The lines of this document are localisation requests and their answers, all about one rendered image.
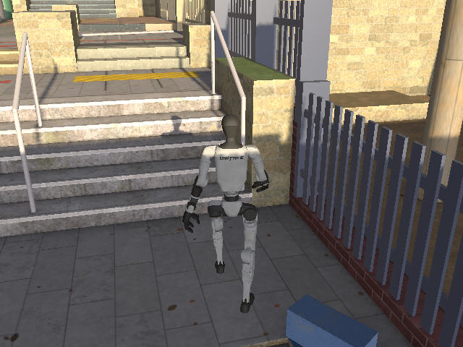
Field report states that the right robot forearm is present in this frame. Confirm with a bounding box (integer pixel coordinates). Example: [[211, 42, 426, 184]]
[[260, 170, 269, 186]]

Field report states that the robot right foot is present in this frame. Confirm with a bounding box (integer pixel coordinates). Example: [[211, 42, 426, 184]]
[[240, 293, 255, 313]]

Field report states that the robot right hand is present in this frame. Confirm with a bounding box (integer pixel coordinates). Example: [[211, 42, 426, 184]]
[[252, 181, 268, 192]]

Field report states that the left robot shin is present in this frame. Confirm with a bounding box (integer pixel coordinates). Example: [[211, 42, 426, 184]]
[[211, 219, 223, 265]]

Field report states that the left robot forearm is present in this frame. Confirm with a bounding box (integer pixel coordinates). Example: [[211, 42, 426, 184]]
[[185, 175, 203, 213]]

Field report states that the right robot upper arm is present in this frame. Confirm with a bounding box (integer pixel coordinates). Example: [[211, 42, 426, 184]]
[[246, 145, 267, 181]]

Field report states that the robot left hand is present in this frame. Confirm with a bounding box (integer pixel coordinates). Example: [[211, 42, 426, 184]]
[[182, 211, 200, 233]]

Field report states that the left robot upper arm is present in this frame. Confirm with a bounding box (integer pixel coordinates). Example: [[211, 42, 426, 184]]
[[196, 145, 216, 187]]

